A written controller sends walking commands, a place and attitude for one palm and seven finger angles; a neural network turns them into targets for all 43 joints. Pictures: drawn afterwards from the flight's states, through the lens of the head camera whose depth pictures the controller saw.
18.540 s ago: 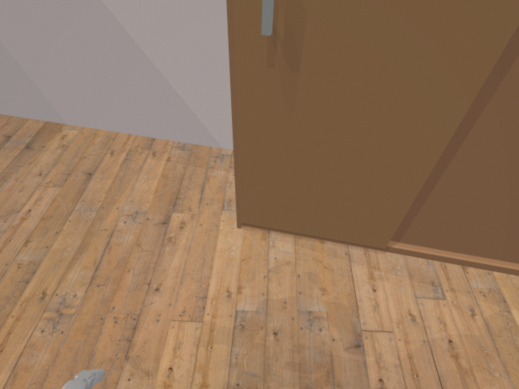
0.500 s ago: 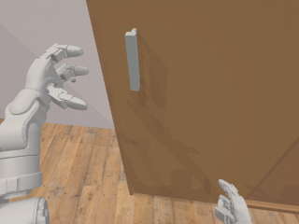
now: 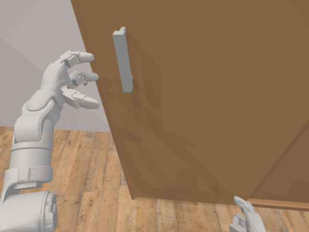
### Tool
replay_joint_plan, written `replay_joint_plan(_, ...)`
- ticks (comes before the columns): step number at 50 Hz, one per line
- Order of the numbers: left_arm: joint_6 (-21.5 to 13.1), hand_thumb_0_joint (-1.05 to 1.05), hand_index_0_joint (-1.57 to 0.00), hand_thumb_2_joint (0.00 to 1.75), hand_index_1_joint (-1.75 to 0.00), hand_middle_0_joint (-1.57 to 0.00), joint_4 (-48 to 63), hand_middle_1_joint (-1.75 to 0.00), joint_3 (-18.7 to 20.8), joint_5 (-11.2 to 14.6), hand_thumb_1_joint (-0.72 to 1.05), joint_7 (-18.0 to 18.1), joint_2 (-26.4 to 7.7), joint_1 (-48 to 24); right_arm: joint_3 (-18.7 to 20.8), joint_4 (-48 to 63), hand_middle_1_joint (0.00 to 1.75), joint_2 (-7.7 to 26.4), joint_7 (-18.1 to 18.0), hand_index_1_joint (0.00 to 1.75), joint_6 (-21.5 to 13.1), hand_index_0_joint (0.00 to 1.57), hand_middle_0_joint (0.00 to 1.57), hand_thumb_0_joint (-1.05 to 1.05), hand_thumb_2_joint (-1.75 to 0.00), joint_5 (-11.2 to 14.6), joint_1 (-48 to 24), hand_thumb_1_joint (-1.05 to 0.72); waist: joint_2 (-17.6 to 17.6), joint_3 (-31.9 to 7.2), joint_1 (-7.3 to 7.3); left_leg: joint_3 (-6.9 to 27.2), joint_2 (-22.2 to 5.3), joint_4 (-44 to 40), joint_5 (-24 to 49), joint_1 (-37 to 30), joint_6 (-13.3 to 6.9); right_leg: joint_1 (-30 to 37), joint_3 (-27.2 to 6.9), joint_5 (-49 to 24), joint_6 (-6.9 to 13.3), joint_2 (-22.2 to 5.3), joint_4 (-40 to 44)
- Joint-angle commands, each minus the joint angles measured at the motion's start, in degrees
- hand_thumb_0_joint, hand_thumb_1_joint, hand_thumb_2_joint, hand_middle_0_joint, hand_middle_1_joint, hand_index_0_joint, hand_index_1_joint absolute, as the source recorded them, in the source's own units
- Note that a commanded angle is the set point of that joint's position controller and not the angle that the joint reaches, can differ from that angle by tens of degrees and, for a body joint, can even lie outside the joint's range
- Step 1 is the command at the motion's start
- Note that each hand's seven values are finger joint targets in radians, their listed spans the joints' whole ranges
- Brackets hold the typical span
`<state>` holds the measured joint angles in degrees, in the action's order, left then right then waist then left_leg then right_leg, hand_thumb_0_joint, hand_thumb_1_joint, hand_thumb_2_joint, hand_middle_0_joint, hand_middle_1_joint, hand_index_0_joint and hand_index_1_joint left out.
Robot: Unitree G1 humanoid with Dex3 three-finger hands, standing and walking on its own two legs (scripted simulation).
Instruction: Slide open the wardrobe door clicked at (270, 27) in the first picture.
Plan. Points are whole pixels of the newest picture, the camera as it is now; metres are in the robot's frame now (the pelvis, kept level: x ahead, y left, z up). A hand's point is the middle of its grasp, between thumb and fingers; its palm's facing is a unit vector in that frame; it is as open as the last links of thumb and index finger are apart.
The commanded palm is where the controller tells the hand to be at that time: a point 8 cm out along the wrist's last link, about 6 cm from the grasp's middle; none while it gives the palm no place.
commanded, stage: move the hooked fingers beside the handle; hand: left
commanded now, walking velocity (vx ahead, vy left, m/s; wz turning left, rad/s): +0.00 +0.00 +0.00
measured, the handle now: (125, 60) +0.47 +0.11 +0.24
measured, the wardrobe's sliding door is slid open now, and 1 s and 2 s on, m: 0.00 0.00 0.00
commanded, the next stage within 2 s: none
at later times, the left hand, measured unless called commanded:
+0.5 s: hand (92, 72) +0.41 +0.17 +0.25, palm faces +0.00 -1.00 -0.02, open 14.0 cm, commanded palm +0.38 +0.22 +0.24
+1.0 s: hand (96, 78) +0.41 +0.17 +0.23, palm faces +0.02 -1.00 -0.04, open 14.0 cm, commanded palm +0.38 +0.21 +0.25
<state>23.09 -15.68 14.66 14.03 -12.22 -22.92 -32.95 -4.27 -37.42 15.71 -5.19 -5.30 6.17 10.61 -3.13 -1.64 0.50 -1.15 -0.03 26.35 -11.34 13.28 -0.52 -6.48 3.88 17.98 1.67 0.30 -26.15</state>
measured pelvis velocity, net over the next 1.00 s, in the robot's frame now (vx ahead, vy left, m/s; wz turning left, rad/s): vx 0.01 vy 0.00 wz -0.01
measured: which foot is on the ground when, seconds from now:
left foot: down 0.00-1.00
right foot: down 0.00-1.00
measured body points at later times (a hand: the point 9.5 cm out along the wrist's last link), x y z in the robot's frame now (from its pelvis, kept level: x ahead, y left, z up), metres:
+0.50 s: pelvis +0.01 +0.00 +0.00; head -0.01 -0.02 +0.45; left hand +0.40 +0.23 +0.25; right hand +0.17 -0.25 -0.09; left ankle +0.03 +0.12 -0.74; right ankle -0.04 -0.09 -0.74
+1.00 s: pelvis +0.01 +0.00 +0.00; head -0.01 -0.02 +0.45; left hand +0.40 +0.22 +0.23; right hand +0.17 -0.24 -0.09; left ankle +0.03 +0.12 -0.74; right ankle -0.04 -0.09 -0.74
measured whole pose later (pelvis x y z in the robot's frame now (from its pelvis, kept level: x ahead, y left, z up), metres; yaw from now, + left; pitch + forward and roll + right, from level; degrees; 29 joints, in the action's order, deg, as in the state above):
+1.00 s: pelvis +0.01 +0.00 +0.00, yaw -1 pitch -1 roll +0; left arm 20.1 -22.4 13.8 11.7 -8.3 -20.7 -37.1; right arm -4.0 -35.9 14.7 -4.8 -1.8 5.6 11.1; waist -2.5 -1.5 -0.3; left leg -1.9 -0.2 25.1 -11.3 12.6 -0.6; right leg -6.1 3.1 17.6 1.7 0.5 -24.9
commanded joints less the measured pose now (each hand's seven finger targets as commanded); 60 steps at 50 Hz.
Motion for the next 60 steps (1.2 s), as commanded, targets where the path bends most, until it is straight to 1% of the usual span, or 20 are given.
replay_joint_plan(1,-8.4,0.0,-0.3,0.3,-1.2,-0.3,14.6,-1.2,6.7,1.9,-0.5,0.6,-14.3,-29.7,2.5,9.6,0.3,5.4,-0.5,0.3,-3.5,0.2,0.2,0.0,-0.9,-0.6,-8.4,-0.9,3.8,-18.4,0.24,2.6,0.4,-0.6,11.9,-15.0,-2.6,-2.8,-2.5,-21.4,-0.7,-1.3,3.6)
replay_joint_plan(3,-7.9,0.0,-0.3,0.3,-1.2,-0.3,8.7,-1.2,7.7,1.3,-0.5,1.3,-15.7,-27.8,2.8,8.3,0.3,6.0,-0.5,0.3,-3.2,0.2,0.2,0.0,-0.9,-0.6,-7.2,-0.9,4.6,-14.8,0.4,2.3,0.2,-0.9,10.0,-12.6,-2.6,-3.9,-2.7,-19.6,-1.0,-1.3,4.5)
replay_joint_plan(5,-6.4,0.0,-0.3,0.3,-1.2,-0.3,4.2,-1.2,4.8,0.2,-0.5,2.0,-13.3,-29.7,2.8,7.6,0.3,6.0,-0.6,0.3,-2.8,0.2,0.2,0.0,-0.9,-0.3,-6.5,-0.9,2.4,-11.3,-0.53,1.8,0.4,-1.3,7.9,-11.1,-2.6,-6.4,-3.1,-17.5,-1.2,-1.3,5.1)
replay_joint_plan(8,-5.2,0.0,-0.3,0.3,-1.2,-0.3,0.9,-1.2,2.6,-1.1,-0.5,2.6,-11.6,-29.0,3.4,7.6,0.3,6.4,-0.3,0.3,-2.1,0.2,0.2,0.0,-0.9,-0.1,-5.5,-0.9,2.4,-10.7,-0.77,1.8,0.1,-1.1,8.5,-10.7,-2.6,-6.8,-2.9,-17.6,-1.0,-1.3,5.2)
replay_joint_plan(10,-5.9,0.0,-0.3,0.3,-1.2,-0.3,2.6,-1.2,1.0,-0.9,-0.5,2.1,-10.1,-32.9,3.5,8.0,0.3,6.2,-0.3,0.3,-2.0,0.2,0.2,0.0,-0.9,-0.2,-5.2,-0.9,1.0,-13.2,-1.44,1.9,0.3,-0.6,10.2,-12.3,-2.7,-6.2,-2.8,-20.0,-0.8,-1.3,4.6)
replay_joint_plan(13,-8.9,0.0,-0.3,0.3,-1.2,-0.3,5.6,-1.2,5.1,0.0,-0.5,1.3,-14.5,-32.1,3.7,8.9,0.3,6.5,-0.3,0.3,-2.1,0.2,0.2,0.0,-0.9,-0.5,-5.2,-0.9,3.4,-18.5,-0.2,2.1,0.4,-0.4,13.7,-13.4,-2.9,-1.7,-2.9,-25.1,-0.8,-1.3,3.6)
replay_joint_plan(17,-11.3,0.0,-0.3,0.3,-1.2,-0.3,11.4,-1.2,7.1,0.3,-0.5,1.3,-14.4,-30.6,3.5,10.0,0.3,5.7,0.1,0.3,-2.6,0.2,0.2,0.0,-0.9,-0.8,-5.9,-0.9,2.5,-22.1,0.89,1.6,0.5,-0.1,17.8,-16.1,-2.9,0.5,-2.8,-29.6,-0.8,-1.2,2.4)
replay_joint_plan(24,-4.1,0.0,-0.3,0.3,-1.2,-0.3,3.9,-1.2,5.2,-0.6,-0.5,1.8,-12.2,-21.4,3.8,9.7,0.3,6.7,0.3,0.3,-0.2,0.2,0.2,0.0,-0.9,0.0,-5.8,-0.9,3.7,-11.1,0.83,0.8,0.2,-1.4,13.5,-10.6,-2.7,-3.6,-2.4,-25.3,-1.2,-1.1,4.0)
replay_joint_plan(25,-3.8,0.0,-0.3,0.3,-1.2,-0.3,5.8,-1.2,3.2,-0.6,-0.5,1.7,-10.2,-24.0,3.8,10.1,0.3,6.5,0.3,0.3,-0.2,0.2,0.2,0.0,-0.9,-0.1,-6.0,-0.9,2.8,-11.8,0.15,0.9,0.3,-1.1,13.6,-11.5,-2.7,-4.3,-2.4,-25.3,-1.1,-1.0,3.9)
replay_joint_plan(32,-9.2,0.0,-0.3,0.3,-1.2,-0.3,21.1,-1.2,1.6,0.7,-0.5,2.0,-8.8,-34.4,3.1,10.9,0.3,5.2,-0.2,0.3,-1.3,0.2,0.2,0.0,-0.9,-0.7,-8.0,-0.9,0.2,-20.1,-1.08,2.4,0.1,-0.2,17.3,-19.6,-2.7,-3.4,-2.2,-25.3,-0.3,-0.5,3.0)
replay_joint_plan(34,-8.8,0.0,-0.3,0.3,-1.2,-0.3,19.5,-1.2,1.4,0.7,-0.5,2.7,-8.4,-34.3,3.0,9.9,0.3,5.1,-0.4,0.3,-1.3,0.2,0.2,0.0,-0.9,-0.8,-8.0,-0.9,-0.8,-18.8,-1.15,2.5,0.1,-0.6,16.4,-19.4,-2.6,-3.8,-2.2,-24.0,-0.3,-0.5,3.6)
replay_joint_plan(36,-6.5,0.0,-0.3,0.3,-1.2,-0.3,12.5,-1.2,1.1,0.4,-0.5,3.5,-7.1,-32.0,3.0,8.7,0.3,5.3,-0.4,0.3,-1.0,0.2,0.2,0.0,-0.9,-0.7,-7.4,-0.9,1.6,-15.5,-1.05,2.5,0.1,-1.1,13.7,-16.9,-2.4,-5.2,-1.9,-21.8,-0.5,-0.3,4.1)
replay_joint_plan(38,-3.3,0.0,-0.3,0.3,-1.2,-0.3,2.6,-1.2,3.0,-0.4,-0.5,4.2,-9.3,-27.2,3.2,7.2,0.3,6.2,-0.5,0.3,0.3,0.2,0.2,0.0,-0.9,-0.5,-6.5,-0.9,5.9,-10.5,-0.4,2.1,0.1,-1.8,9.9,-12.6,-2.4,-6.2,-2.0,-18.4,-0.8,-0.3,5.3)
replay_joint_plan(41,-0.1,0.0,-0.3,0.3,-1.2,-0.3,-4.6,-1.2,1.9,-1.5,-0.5,4.8,-9.1,-27.4,3.0,7.4,0.3,6.3,-0.4,0.3,1.6,0.2,0.2,0.0,-0.9,-0.3,-5.9,-0.9,6.2,-7.5,-0.65,1.9,0.2,-2.2,7.7,-9.1,-2.3,-7.6,-2.3,-16.6,-1.0,-0.9,5.5)
replay_joint_plan(43,-1.4,0.0,-0.3,0.3,-1.2,-0.3,-2.7,-1.2,2.3,-1.8,-0.5,4.8,-10.1,-28.9,3.4,8.3,0.3,6.4,-0.1,0.3,1.9,0.2,0.2,0.0,-0.9,-0.4,-5.6,-0.9,5.2,-11.3,-0.31,2.1,0.2,-1.7,9.7,-10.3,-2.4,-5.7,-2.4,-18.6,-0.7,-1.0,5.0)
replay_joint_plan(47,-9.2,0.0,-0.3,0.3,-1.2,-0.3,11.8,-1.2,2.7,-1.2,-0.5,3.7,-11.4,-38.0,3.3,11.0,0.3,5.3,-0.1,0.3,0.9,0.2,0.2,0.0,-0.9,-1.0,-6.9,-0.9,1.2,-21.2,-0.7,2.0,0.4,-0.8,15.9,-16.6,-2.8,-0.9,-3.0,-25.2,-0.3,-1.0,3.4)
replay_joint_plan(50,-13.0,0.0,-0.3,0.3,-1.2,-0.3,17.6,-1.2,1.8,-0.7,-0.5,3.1,-10.1,-39.8,2.9,11.0,0.3,4.8,-0.1,0.3,-0.2,0.2,0.2,0.0,-0.9,-1.2,-7.0,-0.9,-1.2,-23.7,-1.01,2.6,0.0,-0.7,18.8,-20.8,-2.7,-0.9,-2.6,-25.7,0.1,-0.5,3.1)
replay_joint_plan(57,-2.0,0.0,-0.3,0.3,-1.2,-0.3,-3.2,-1.2,0.4,-0.9,-0.5,3.9,-5.8,-26.1,3.4,8.0,0.3,6.2,-0.1,0.3,1.2,0.2,0.2,0.0,-0.9,-0.2,-4.9,-0.9,4.2,-7.7,-0.4,2.0,-0.1,-2.9,8.3,-10.4,-2.3,-7.4,-1.8,-16.5,-0.7,-0.1,5.9)
replay_joint_plan(58,-1.2,0.0,-0.3,0.3,-1.2,-0.3,-4.4,-1.2,2.5,-1.2,-0.5,4.3,-8.3,-23.9,3.8,8.1,0.3,6.9,0.1,0.3,1.7,0.2,0.2,0.0,-0.9,-0.2,-4.7,-0.9,4.8,-8.3,0.5,2.1,-0.1,-3.1,8.5,-10.0,-2.2,-6.3,-1.7,-16.2,-0.5,-0.2,6.0)
replay_joint_plan(60,-1.4,0.0,-0.3,0.3,-1.2,-0.3,0.1,-1.2,1.7,-1.1,-0.5,4.5,-8.0,-26.6,3.7,9.3,0.3,6.6,0.2,0.3,1.9,0.2,0.2,0.0,-0.9,-0.3,-5.2,-0.9,5.5,-10.9,0.08,1.9,0.0,-2.9,9.8,-10.5,-2.5,-4.9,-2.0,-17.9,-0.6,-0.4,5.6)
